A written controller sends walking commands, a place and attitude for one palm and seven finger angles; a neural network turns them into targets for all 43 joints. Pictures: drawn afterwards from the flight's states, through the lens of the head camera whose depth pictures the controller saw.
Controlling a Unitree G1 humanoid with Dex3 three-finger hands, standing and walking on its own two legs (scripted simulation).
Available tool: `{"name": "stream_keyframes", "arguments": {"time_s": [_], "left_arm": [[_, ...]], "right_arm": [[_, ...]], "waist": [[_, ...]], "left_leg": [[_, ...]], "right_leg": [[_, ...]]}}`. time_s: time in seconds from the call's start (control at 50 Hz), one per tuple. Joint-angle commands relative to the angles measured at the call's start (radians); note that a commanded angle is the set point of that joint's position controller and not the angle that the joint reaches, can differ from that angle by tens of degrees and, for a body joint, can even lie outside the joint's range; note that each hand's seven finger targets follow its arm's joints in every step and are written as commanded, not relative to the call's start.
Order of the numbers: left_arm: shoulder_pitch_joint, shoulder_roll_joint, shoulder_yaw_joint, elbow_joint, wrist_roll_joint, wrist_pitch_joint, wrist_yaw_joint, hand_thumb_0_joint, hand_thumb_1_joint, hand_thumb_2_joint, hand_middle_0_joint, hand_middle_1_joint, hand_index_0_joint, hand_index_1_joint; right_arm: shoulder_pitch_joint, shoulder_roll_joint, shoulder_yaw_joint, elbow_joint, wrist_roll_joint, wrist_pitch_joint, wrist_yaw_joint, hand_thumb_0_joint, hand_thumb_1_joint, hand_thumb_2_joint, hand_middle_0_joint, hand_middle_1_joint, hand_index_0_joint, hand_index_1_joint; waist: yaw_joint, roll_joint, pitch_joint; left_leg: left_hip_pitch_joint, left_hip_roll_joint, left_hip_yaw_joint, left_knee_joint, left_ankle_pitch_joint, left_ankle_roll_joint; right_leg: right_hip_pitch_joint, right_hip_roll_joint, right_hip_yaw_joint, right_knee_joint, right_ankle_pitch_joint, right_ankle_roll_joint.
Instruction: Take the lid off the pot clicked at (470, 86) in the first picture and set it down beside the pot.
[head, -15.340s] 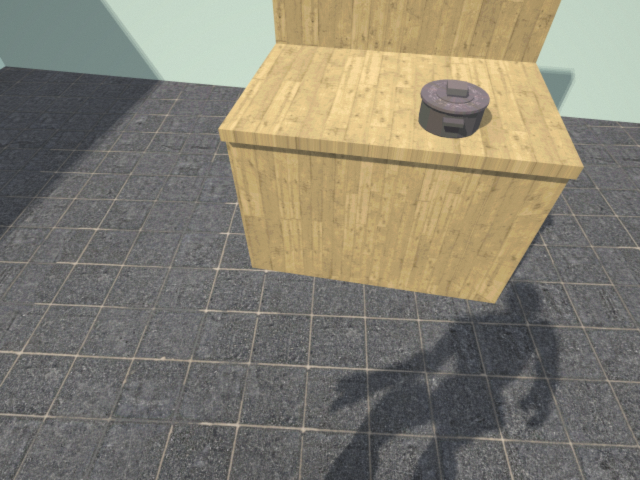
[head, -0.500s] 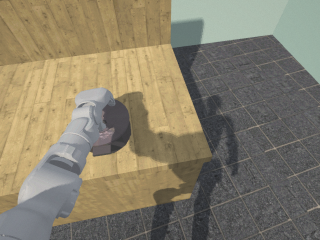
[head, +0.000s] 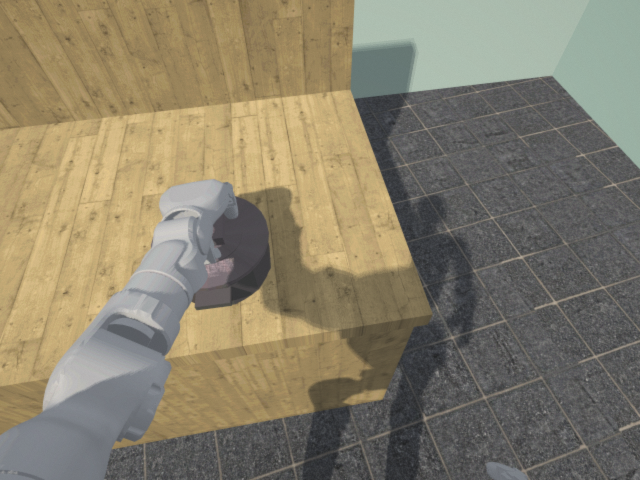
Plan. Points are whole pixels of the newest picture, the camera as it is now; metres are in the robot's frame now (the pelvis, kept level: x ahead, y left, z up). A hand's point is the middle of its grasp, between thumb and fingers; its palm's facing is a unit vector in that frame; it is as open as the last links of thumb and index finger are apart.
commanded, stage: close the fingers and squeeze the knob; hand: left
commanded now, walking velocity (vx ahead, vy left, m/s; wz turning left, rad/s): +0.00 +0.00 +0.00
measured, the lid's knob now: (207, 229) +0.47 +0.17 +0.00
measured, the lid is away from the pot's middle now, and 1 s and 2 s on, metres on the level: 0.00 0.00 0.01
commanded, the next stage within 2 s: lift the lid straight up in 0.94 s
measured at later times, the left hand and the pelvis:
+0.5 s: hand (206, 231) +0.45 +0.16 +0.03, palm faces -0.37 -0.11 -0.92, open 8.2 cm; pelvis +0.00 +0.00 +0.00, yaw +0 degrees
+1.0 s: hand (205, 232) +0.45 +0.16 +0.02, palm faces -0.38 -0.10 -0.92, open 6.6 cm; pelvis +0.00 +0.00 +0.00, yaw -1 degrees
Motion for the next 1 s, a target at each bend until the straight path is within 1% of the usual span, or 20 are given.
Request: {"name": "stream_keyframes", "arguments": {"time_s": [0.0,0.04,0.06,0.08,0.14,0.2,0.3,0.38,0.44,0.5,0.54,0.58,0.6,0.66,0.68,0.74,0.78,0.84,0.88,0.98], "left_arm": [[-0.473,0.182,0.038,-0.171,0.024,0.015,0.037,0.0,0.082,0.985,-0.567,-0.947,-0.567,-0.947],[-0.466,0.169,0.035,-0.142,0.024,0.018,0.031,0.0,0.104,0.975,-0.577,-0.963,-0.577,-0.963],[-0.458,0.217,0.065,-0.118,0.022,0.023,0.031,0.0,0.116,0.969,-0.583,-0.971,-0.583,-0.971],[-0.489,0.206,0.047,-0.132,0.022,0.025,0.029,0.0,0.128,0.963,-0.589,-0.978,-0.589,-0.978],[-0.481,0.23,0.085,-0.164,0.013,0.013,0.025,0.0,0.164,0.943,-0.607,-0.998,-0.607,-0.998],[-0.452,0.182,0.038,-0.149,0.023,0.008,0.016,0.0,0.201,0.919,-0.628,-1.014,-0.628,-1.014],[-0.463,0.212,0.063,-0.155,0.016,-0.001,0.02,0.0,0.266,0.87,-0.665,-1.034,-0.665,-1.034],[-0.457,0.197,0.049,-0.13,0.015,0.004,0.017,0.0,0.242,0.934,-0.608,-0.981,-0.667,-1.022],[-0.456,0.248,0.093,-0.138,0.023,0.001,0.022,0.0,0.253,0.954,-0.597,-0.971,-0.682,-1.027],[-0.456,0.203,0.043,-0.11,0.024,0.01,0.015,0.0,0.273,0.968,-0.599,-0.97,-0.701,-1.035],[-0.507,0.203,0.049,-0.141,0.026,0.006,0.014,0.0,0.289,0.978,-0.605,-0.973,-0.715,-1.041],[-0.47,0.249,0.083,-0.126,0.027,0.006,0.018,0.0,0.306,0.988,-0.612,-0.976,-0.732,-1.049],[-0.48,0.233,0.07,-0.139,0.023,0.005,0.018,0.0,0.316,0.994,-0.615,-0.978,-0.741,-1.053],[-0.481,0.218,0.059,-0.126,0.01,0.008,0.014,0.0,0.348,1.009,-0.624,-0.983,-0.772,-1.067],[-0.486,0.254,0.082,-0.118,0.018,0.01,0.017,0.0,0.359,1.014,-0.627,-0.985,-0.784,-1.071],[-0.487,0.23,0.071,-0.118,0.017,0.008,0.014,0.0,0.396,1.029,-0.635,-0.99,-0.819,-1.086],[-0.479,0.277,0.096,-0.115,0.021,0.007,0.014,0.0,0.421,1.038,-0.639,-0.994,-0.844,-1.097],[-0.497,0.218,0.051,-0.1,0.022,0.006,0.005,0.0,0.459,1.05,-0.646,-1.001,-0.883,-1.113],[-0.503,0.256,0.077,-0.13,0.03,0.001,0.01,0.0,0.485,1.059,-0.652,-1.006,-0.91,-1.123],[-0.476,0.269,0.086,-0.086,0.027,0.001,0.011,0.0,0.531,1.074,-0.66,-1.014,-0.966,-1.145]], "right_arm": [[0.014,-0.141,-0.045,-0.089,-0.007,-0.026,-0.011,0.0,-0.9,-0.9,0.2,0.3,0.2,0.3],[0.012,-0.142,-0.046,-0.087,-0.006,-0.028,-0.013,0.0,-0.9,-0.9,0.2,0.3,0.2,0.3],[0.022,-0.151,-0.045,-0.082,-0.006,-0.025,-0.014,0.0,-0.9,-0.9,0.2,0.3,0.2,0.3],[0.018,-0.152,-0.042,-0.081,-0.005,-0.024,-0.016,0.0,-0.9,-0.9,0.2,0.3,0.2,0.3],[0.014,-0.149,-0.045,-0.094,-0.009,-0.032,-0.02,0.0,-0.9,-0.9,0.2,0.3,0.2,0.3],[0.032,-0.148,-0.049,-0.089,-0.009,-0.032,-0.012,0.0,-0.9,-0.9,0.2,0.3,0.2,0.3],[0.04,-0.154,-0.051,-0.083,-0.011,-0.032,-0.013,0.0,-0.9,-0.9,0.2,0.3,0.2,0.3],[0.041,-0.156,-0.051,-0.078,-0.009,-0.032,-0.017,0.0,-0.9,-0.9,0.2,0.3,0.2,0.3],[0.032,-0.155,-0.048,-0.083,-0.007,-0.035,-0.019,0.0,-0.9,-0.9,0.2,0.3,0.2,0.3],[0.039,-0.154,-0.047,-0.08,-0.005,-0.033,-0.019,0.0,-0.9,-0.9,0.2,0.3,0.2,0.3],[0.037,-0.154,-0.049,-0.078,-0.006,-0.036,-0.02,0.0,-0.9,-0.9,0.2,0.3,0.2,0.3],[0.043,-0.157,-0.047,-0.083,-0.008,-0.035,-0.02,0.0,-0.9,-0.9,0.2,0.3,0.2,0.3],[0.039,-0.155,-0.046,-0.084,-0.009,-0.035,-0.022,0.0,-0.9,-0.9,0.2,0.3,0.2,0.3],[0.043,-0.156,-0.049,-0.08,-0.008,-0.034,-0.025,0.0,-0.9,-0.9,0.2,0.3,0.2,0.3],[0.042,-0.159,-0.046,-0.08,-0.006,-0.034,-0.027,0.0,-0.9,-0.9,0.2,0.3,0.2,0.3],[0.036,-0.155,-0.046,-0.082,-0.007,-0.039,-0.03,0.0,-0.9,-0.9,0.2,0.3,0.2,0.3],[0.044,-0.16,-0.043,-0.079,-0.007,-0.037,-0.03,0.0,-0.9,-0.9,0.2,0.3,0.2,0.3],[0.04,-0.156,-0.043,-0.079,-0.003,-0.041,-0.031,0.0,-0.9,-0.9,0.2,0.3,0.2,0.3],[0.052,-0.156,-0.046,-0.082,-0.008,-0.042,-0.028,0.0,-0.9,-0.9,0.2,0.3,0.2,0.3],[0.056,-0.161,-0.043,-0.08,-0.006,-0.042,-0.035,0.0,-0.9,-0.9,0.2,0.3,0.2,0.3]], "waist": [[-0.013,-0.037,-0.416],[-0.015,-0.073,-0.402],[-0.014,-0.075,-0.382],[-0.02,-0.08,-0.386],[-0.002,-0.054,-0.447],[-0.013,-0.047,-0.42],[-0.012,-0.061,-0.402],[-0.02,-0.081,-0.383],[-0.006,-0.074,-0.405],[-0.023,-0.062,-0.365],[-0.022,-0.053,-0.391],[-0.011,-0.052,-0.409],[-0.016,-0.05,-0.418],[-0.028,-0.093,-0.392],[-0.021,-0.087,-0.394],[-0.022,-0.085,-0.405],[-0.017,-0.079,-0.402],[-0.03,-0.063,-0.372],[-0.018,-0.035,-0.41],[-0.024,-0.08,-0.379]], "left_leg": [[0.328,0.006,-0.052,0.006,0.395,0.022],[0.304,0.005,-0.051,0.009,0.391,0.024],[0.285,0.006,-0.044,0.004,0.363,0.024],[0.283,0.003,-0.047,-0.003,0.344,0.023],[0.309,0.003,-0.052,0.005,0.399,0.024],[0.325,0.007,-0.049,0.012,0.421,0.023],[0.303,0.007,-0.04,0.011,0.401,0.026],[0.279,0.004,-0.035,0.008,0.373,0.028],[0.279,0.003,-0.042,0.008,0.387,0.027],[0.267,0.004,-0.031,0.006,0.357,0.026],[0.286,0.006,-0.041,0.009,0.375,0.026],[0.29,0.003,-0.04,0.009,0.369,0.026],[0.293,0.004,-0.036,0.011,0.375,0.027],[0.265,0.004,-0.025,0.013,0.352,0.031],[0.259,0.002,-0.03,0.006,0.344,0.029],[0.262,-0.001,-0.027,0.013,0.364,0.031],[0.258,0.0,-0.027,0.009,0.348,0.03],[0.253,0.002,-0.03,0.007,0.33,0.028],[0.288,0.002,-0.035,0.007,0.35,0.029],[0.25,0.004,-0.031,0.004,0.325,0.029]], "right_leg": [[0.059,0.035,-0.014,-0.022,0.4,-0.038],[0.055,0.038,-0.013,-0.024,0.404,-0.038],[0.061,0.036,-0.008,-0.028,0.39,-0.035],[0.058,0.036,-0.009,-0.031,0.378,-0.034],[0.089,0.033,-0.006,-0.022,0.42,-0.038],[0.059,0.036,-0.014,-0.021,0.423,-0.036],[0.067,0.036,-0.01,-0.026,0.43,-0.036],[0.062,0.037,-0.008,-0.031,0.421,-0.033],[0.082,0.035,-0.004,-0.023,0.426,-0.038],[0.054,0.035,-0.006,-0.03,0.401,-0.034],[0.048,0.037,-0.006,-0.026,0.405,-0.038],[0.067,0.037,-0.007,-0.026,0.4,-0.037],[0.072,0.035,-0.003,-0.024,0.416,-0.036],[0.079,0.034,0.001,-0.032,0.426,-0.029],[0.082,0.033,0.0,-0.032,0.414,-0.031],[0.083,0.034,0.004,-0.029,0.438,-0.032],[0.09,0.032,0.004,-0.03,0.425,-0.03],[0.052,0.035,-0.001,-0.032,0.389,-0.034],[0.066,0.036,-0.002,-0.031,0.391,-0.036],[0.062,0.035,-0.002,-0.033,0.378,-0.032]]}}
